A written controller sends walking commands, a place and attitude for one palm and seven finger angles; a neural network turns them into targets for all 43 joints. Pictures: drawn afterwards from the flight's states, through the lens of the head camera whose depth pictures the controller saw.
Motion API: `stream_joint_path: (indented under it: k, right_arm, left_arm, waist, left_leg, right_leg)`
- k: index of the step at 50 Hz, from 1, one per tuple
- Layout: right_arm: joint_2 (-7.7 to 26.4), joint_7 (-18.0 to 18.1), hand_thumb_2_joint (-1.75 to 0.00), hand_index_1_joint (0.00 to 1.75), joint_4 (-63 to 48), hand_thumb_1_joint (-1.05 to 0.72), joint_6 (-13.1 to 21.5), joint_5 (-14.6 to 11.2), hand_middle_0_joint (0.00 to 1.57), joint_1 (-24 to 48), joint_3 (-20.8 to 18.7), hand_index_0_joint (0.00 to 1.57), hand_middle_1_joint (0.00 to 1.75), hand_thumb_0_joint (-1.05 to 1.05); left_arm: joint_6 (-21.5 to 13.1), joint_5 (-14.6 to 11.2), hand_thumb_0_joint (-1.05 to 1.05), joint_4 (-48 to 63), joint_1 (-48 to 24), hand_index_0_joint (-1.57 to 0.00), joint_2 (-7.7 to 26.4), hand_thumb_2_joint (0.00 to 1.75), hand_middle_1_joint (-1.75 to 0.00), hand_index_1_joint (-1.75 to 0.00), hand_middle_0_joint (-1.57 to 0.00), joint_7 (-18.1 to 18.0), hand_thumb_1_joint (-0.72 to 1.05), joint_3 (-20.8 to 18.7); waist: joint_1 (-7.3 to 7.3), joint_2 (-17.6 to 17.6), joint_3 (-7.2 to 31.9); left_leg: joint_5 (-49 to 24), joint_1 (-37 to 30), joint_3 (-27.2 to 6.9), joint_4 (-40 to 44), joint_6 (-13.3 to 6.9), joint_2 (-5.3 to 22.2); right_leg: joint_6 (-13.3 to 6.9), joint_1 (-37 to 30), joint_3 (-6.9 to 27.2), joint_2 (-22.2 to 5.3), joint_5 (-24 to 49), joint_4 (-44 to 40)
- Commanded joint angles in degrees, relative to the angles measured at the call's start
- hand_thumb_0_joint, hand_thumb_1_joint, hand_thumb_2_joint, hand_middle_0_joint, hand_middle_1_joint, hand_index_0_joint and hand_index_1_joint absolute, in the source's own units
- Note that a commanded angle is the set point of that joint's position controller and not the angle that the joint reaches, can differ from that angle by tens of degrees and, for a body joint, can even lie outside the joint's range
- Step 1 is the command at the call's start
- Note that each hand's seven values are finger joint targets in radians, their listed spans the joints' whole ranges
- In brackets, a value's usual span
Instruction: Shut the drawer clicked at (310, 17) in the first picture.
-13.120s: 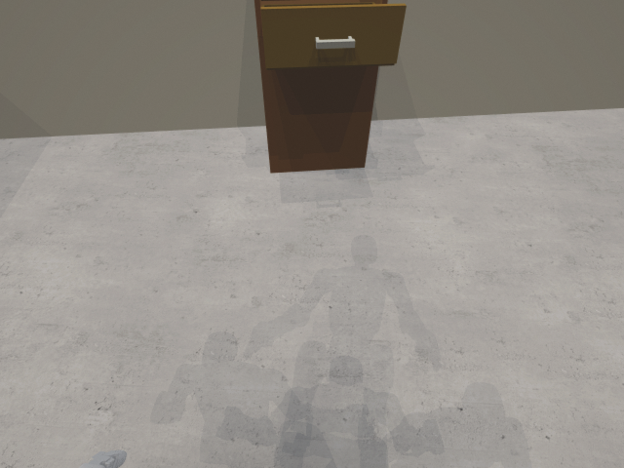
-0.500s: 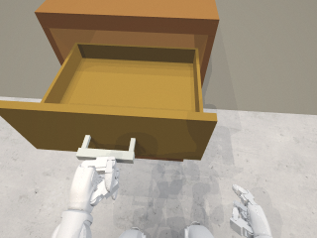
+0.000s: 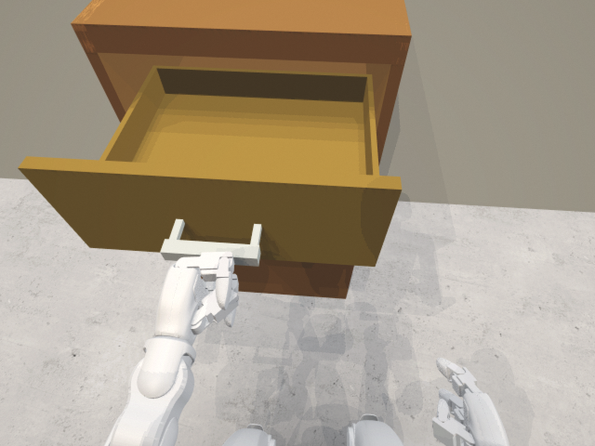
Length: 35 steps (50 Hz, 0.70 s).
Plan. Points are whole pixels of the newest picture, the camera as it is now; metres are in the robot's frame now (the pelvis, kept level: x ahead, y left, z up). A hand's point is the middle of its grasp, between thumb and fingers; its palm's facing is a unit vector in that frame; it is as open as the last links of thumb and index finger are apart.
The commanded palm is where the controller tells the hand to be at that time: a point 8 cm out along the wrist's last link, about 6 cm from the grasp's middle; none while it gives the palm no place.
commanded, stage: push the drawer shut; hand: left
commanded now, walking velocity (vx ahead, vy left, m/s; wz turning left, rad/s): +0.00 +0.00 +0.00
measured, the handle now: (214, 240) +0.36 +0.12 +0.07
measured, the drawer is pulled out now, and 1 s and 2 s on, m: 0.25 0.12 0.00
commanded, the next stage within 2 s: none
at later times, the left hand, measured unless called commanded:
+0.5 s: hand (240, 252) +0.35 +0.09 +0.07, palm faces -0.08 -1.00 -0.05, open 3.3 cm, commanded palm +0.34 +0.14 +0.07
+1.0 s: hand (250, 213) +0.41 +0.08 +0.07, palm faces -0.05 -1.00 -0.04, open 3.4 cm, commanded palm +0.41 +0.13 +0.07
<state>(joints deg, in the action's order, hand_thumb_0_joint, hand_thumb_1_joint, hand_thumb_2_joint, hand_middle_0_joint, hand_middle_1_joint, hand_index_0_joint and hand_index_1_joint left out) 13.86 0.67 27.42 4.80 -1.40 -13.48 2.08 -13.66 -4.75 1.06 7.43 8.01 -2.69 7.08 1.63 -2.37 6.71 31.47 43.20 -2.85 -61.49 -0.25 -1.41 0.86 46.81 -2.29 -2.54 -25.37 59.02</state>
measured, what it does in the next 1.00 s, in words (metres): stands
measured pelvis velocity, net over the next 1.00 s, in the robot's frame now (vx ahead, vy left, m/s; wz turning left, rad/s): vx -0.01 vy -0.01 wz -0.03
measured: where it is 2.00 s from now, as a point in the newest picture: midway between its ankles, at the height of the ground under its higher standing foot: outside the picture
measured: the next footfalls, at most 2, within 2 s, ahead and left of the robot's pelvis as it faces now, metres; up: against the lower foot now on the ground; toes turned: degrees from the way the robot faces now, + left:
none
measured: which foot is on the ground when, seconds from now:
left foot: down 0.00-1.00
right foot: down 0.00-1.00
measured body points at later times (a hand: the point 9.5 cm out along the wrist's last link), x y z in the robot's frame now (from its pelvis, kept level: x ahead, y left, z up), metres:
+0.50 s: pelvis +0.00 -0.01 +0.01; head +0.07 -0.01 +0.45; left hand +0.35 +0.14 +0.07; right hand +0.14 -0.26 -0.09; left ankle -0.01 +0.12 -0.67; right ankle +0.03 -0.13 -0.67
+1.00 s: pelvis -0.01 -0.01 +0.01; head +0.08 -0.01 +0.45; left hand +0.41 +0.14 +0.07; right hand +0.07 -0.26 -0.11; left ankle -0.01 +0.12 -0.67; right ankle +0.03 -0.13 -0.67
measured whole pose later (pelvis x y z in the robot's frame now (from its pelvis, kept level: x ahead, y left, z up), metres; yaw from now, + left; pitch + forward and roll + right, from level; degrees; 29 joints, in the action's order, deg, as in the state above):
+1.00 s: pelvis -0.01 -0.01 +0.01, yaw -2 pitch +16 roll +0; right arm 14.2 -0.3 36.1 2.6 -0.7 -17.0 0.1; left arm -22.0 -5.6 -39.4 -27.6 9.2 -1.6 -5.5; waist 5.0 -1.6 6.3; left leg 28.6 44.8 -1.2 -57.6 0.1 -0.6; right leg 0.5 49.4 -0.7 -1.6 -22.2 55.8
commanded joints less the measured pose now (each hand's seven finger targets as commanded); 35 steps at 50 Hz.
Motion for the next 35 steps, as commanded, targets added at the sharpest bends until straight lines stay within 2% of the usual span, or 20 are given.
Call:
stream_joint_path:
  k: [1, 3, 4, 5, 6, 9, 11, 14, 15, 19, 21, 24, 25, 26, 29, 30, 31, 33, 35]
  right_arm:
    - [6.8, 0.4, -0.9, 0.3, -7.8, -0.9, 2.9, 0.1, 0.2, 2.4, -3.0, 0.2, 0.3, 0.0]
    - [6.8, 0.3, -0.9, 0.3, -7.4, -0.9, 2.9, 0.1, 0.2, 2.5, -3.1, 0.2, 0.3, 0.0]
    - [7.0, 0.4, -0.9, 0.3, -6.9, -0.9, 2.9, 0.2, 0.2, 2.3, -3.1, 0.2, 0.3, 0.0]
    - [6.9, 0.4, -0.9, 0.3, -6.7, -0.9, 2.8, 0.2, 0.2, 2.2, -3.1, 0.2, 0.3, 0.0]
    - [6.9, 0.3, -0.9, 0.3, -6.6, -0.9, 2.7, 0.2, 0.2, 2.2, -3.3, 0.2, 0.3, 0.0]
    - [7.0, 0.2, -0.9, 0.3, -6.0, -0.9, 2.6, 0.2, 0.2, 1.9, -3.5, 0.2, 0.3, 0.0]
    - [6.8, 0.1, -0.9, 0.3, -5.2, -0.9, 2.5, 0.1, 0.2, 1.7, -3.5, 0.2, 0.3, 0.0]
    - [7.3, 0.3, -0.9, 0.3, -4.6, -0.9, 2.3, 0.2, 0.2, 1.2, -3.9, 0.2, 0.3, 0.0]
    - [7.1, 0.2, -0.9, 0.3, -4.5, -0.9, 2.3, 0.2, 0.2, 1.0, -3.8, 0.2, 0.3, 0.0]
    - [7.4, 0.2, -0.9, 0.3, -3.3, -0.9, 2.0, 0.2, 0.2, 0.3, -4.0, 0.2, 0.3, 0.0]
    - [7.2, 0.1, -0.9, 0.3, -2.9, -0.9, 1.8, 0.1, 0.2, 0.2, -4.0, 0.2, 0.3, 0.0]
    - [7.5, 0.2, -0.9, 0.3, -2.0, -0.9, 1.6, 0.2, 0.2, -0.5, -4.2, 0.2, 0.3, 0.0]
    - [7.4, 0.1, -0.9, 0.3, -1.9, -0.9, 1.5, 0.1, 0.2, -0.5, -4.2, 0.2, 0.3, 0.0]
    - [7.3, 0.1, -0.9, 0.3, -1.6, -0.9, 1.5, 0.1, 0.2, -0.6, -4.3, 0.2, 0.3, 0.0]
    - [7.7, 0.1, -0.9, 0.3, -1.0, -0.9, 1.3, 0.2, 0.2, -1.4, -4.5, 0.2, 0.3, 0.0]
    - [7.5, 0.0, -0.9, 0.3, -0.8, -0.9, 1.2, 0.2, 0.2, -1.6, -4.4, 0.2, 0.3, 0.0]
    - [7.5, 0.0, -0.9, 0.3, -0.5, -0.9, 1.2, 0.1, 0.2, -1.8, -4.4, 0.2, 0.3, 0.0]
    - [7.9, 0.1, -0.9, 0.3, 0.2, -0.9, 0.9, 0.1, 0.2, -2.3, -4.4, 0.2, 0.3, 0.0]
    - [7.9, 0.2, -0.9, 0.3, 0.5, -0.9, 0.8, 0.3, 0.2, -3.0, -4.5, 0.2, 0.3, 0.0]
  left_arm:
    - [-4.0, -0.6, 0.0, 10.4, -16.7, -1.4, 1.3, 0.9, -1.6, -1.6, -1.4, 0.4, 0.9, -2.2]
    - [-4.3, -0.8, 0.0, 8.9, -18.5, -1.4, 1.0, 0.9, -1.6, -1.6, -1.4, 0.6, 0.9, -2.4]
    - [-4.4, -0.9, 0.0, 7.6, -19.2, -1.4, 2.1, 0.9, -1.6, -1.6, -1.4, 0.6, 0.9, -3.5]
    - [-4.5, -1.0, 0.0, 6.3, -19.3, -1.4, 2.1, 0.9, -1.6, -1.6, -1.4, 0.7, 0.9, -4.2]
    - [-4.8, -1.3, 0.0, 6.1, -20.3, -1.4, 2.6, 0.9, -1.6, -1.6, -1.4, 0.8, 0.9, -4.9]
    - [-5.1, -1.2, 0.0, 3.6, -22.1, -1.4, 2.3, 0.9, -1.6, -1.6, -1.4, 1.1, 0.9, -4.9]
    - [-5.5, -1.3, 0.0, 2.7, -26.1, -1.4, 1.1, 0.9, -1.6, -1.6, -1.4, 1.1, 0.9, -3.8]
    - [-6.1, -1.3, 0.0, 0.9, -27.5, -1.4, 3.4, 0.9, -1.6, -1.6, -1.4, 0.9, 0.9, -6.3]
    - [-6.2, -1.4, 0.0, 0.5, -28.7, -1.4, 2.4, 0.9, -1.6, -1.6, -1.4, 1.1, 0.9, -5.6]
    - [-6.8, -1.7, 0.0, -3.0, -30.9, -1.4, 4.3, 0.9, -1.6, -1.6, -1.4, 1.2, 0.9, -8.1]
    - [-7.0, -2.0, 0.0, -5.1, -33.0, -1.4, 3.0, 0.9, -1.6, -1.6, -1.4, 1.6, 0.9, -7.4]
    - [-7.7, -2.1, 0.0, -7.9, -35.5, -1.4, 5.5, 0.9, -1.6, -1.6, -1.4, 1.6, 0.9, -10.1]
    - [-8.0, -2.2, 0.0, -8.3, -36.4, -1.4, 4.0, 0.9, -1.6, -1.6, -1.4, 1.9, 0.9, -9.1]
    - [-8.4, -2.3, 0.0, -8.0, -38.4, -1.4, 4.6, 0.9, -1.6, -1.6, -1.4, 2.0, 0.9, -9.5]
    - [-8.7, -2.4, 0.0, -11.2, -39.8, -1.4, 5.7, 0.9, -1.6, -1.6, -1.4, 2.0, 0.9, -11.0]
    - [-8.8, -2.3, 0.0, -12.7, -41.2, -1.4, 4.5, 0.9, -1.6, -1.6, -1.4, 2.2, 0.9, -10.0]
    - [-9.0, -2.5, 0.0, -13.0, -43.9, -1.4, 4.7, 0.9, -1.6, -1.6, -1.4, 2.2, 0.9, -10.2]
    - [-9.1, -2.5, 0.0, -16.6, -45.7, -1.4, 6.4, 0.9, -1.6, -1.6, -1.4, 2.2, 0.9, -12.3]
    - [-9.8, -2.1, 0.0, -17.7, -47.9, -1.4, 7.3, 0.9, -1.6, -1.6, -1.4, 2.3, 0.9, -13.1]
  waist:
    - [2.65, 3.5, 13.8]
    - [2.48, 3.2, 13.8]
    - [2.68, 3.9, 14.1]
    - [2.26, 4.1, 14.2]
    - [2.19, 3.4, 14.6]
    - [2.24, 3.1, 15.0]
    - [3.12, 2.6, 14.9]
    - [2.73, 3.5, 16.6]
    - [3.0, 3.1, 17.1]
    - [2.81, 4.0, 17.0]
    - [3.24, 4.0, 16.6]
    - [3.3, 5.1, 16.7]
    - [3.53, 4.3, 17.3]
    - [3.46, 2.1, 17.8]
    - [3.63, 3.7, 18.0]
    - [4.05, 3.4, 17.7]
    - [4.35, 2.4, 17.8]
    - [4.54, 4.5, 17.0]
    - [4.21, 2.7, 18.8]
  left_leg:
    - [-13.6, -4.6, 0.7, 11.5, -0.5, 0.6]
    - [-13.9, -4.7, 0.9, 11.7, -0.5, 0.5]
    - [-14.1, -4.3, 0.9, 11.6, -0.6, 0.6]
    - [-14.4, -4.3, 1.0, 11.9, -0.5, 0.5]
    - [-15.0, -4.7, 1.2, 11.9, -0.4, 0.5]
    - [-16.1, -5.0, 1.3, 12.1, -0.4, 0.6]
    - [-16.0, -5.4, 1.3, 12.1, -0.3, 0.6]
    - [-16.0, -5.5, 1.6, 12.1, -0.4, 0.6]
    - [-16.7, -5.9, 1.7, 12.2, -0.5, 0.5]
    - [-17.4, -5.0, 1.8, 12.6, -0.3, 0.6]
    - [-17.2, -4.7, 2.1, 12.6, -0.3, 0.5]
    - [-16.2, -3.8, 2.2, 12.7, -0.4, 0.6]
    - [-16.2, -4.4, 2.4, 12.8, -0.4, 0.5]
    - [-16.9, -5.1, 2.3, 12.8, -0.3, 0.5]
    - [-17.5, -4.7, 2.3, 12.8, -0.3, 0.7]
    - [-16.8, -4.8, 2.4, 12.9, -0.3, 0.6]
    - [-16.2, -4.6, 2.5, 12.6, -0.3, 0.5]
    - [-15.1, -3.4, 2.3, 12.8, -0.3, 0.6]
    - [-16.3, -4.0, 2.4, 12.9, -0.3, 0.5]
  right_leg:
    - [-2.2, -12.3, -0.8, 1.2, 8.1, -9.1]
    - [-2.2, -12.9, -0.6, 1.2, 8.7, -9.3]
    - [-2.1, -13.1, -0.6, 1.2, 8.8, -9.3]
    - [-2.2, -13.9, -0.5, 1.2, 9.4, -9.4]
    - [-2.2, -14.2, -0.3, 1.2, 10.2, -9.4]
    - [-2.3, -14.5, -0.4, 1.2, 11.4, -9.4]
    - [-2.1, -13.9, -0.3, 1.2, 11.7, -9.5]
    - [-2.1, -15.1, 0.1, 1.2, 12.0, -9.8]
    - [-2.1, -15.5, 0.2, 1.2, 13.1, -9.9]
    - [-2.1, -16.8, 0.3, 1.2, 14.2, -10.0]
    - [-2.0, -16.7, 0.5, 1.1, 14.7, -10.3]
    - [-1.9, -17.0, 0.9, 1.3, 13.8, -10.5]
    - [-1.9, -16.8, 0.9, 1.3, 14.0, -10.5]
    - [-2.1, -16.5, 0.9, 1.3, 14.6, -10.2]
    - [-2.0, -16.6, 0.7, 1.5, 15.2, -10.1]
    - [-1.9, -16.1, 0.7, 1.7, 14.7, -10.2]
    - [-1.9, -15.7, 0.9, 1.6, 14.2, -10.3]
    - [-1.9, -15.6, 0.9, 1.8, 13.2, -10.5]
    - [-2.0, -16.0, 1.0, 1.9, 14.4, -9.9]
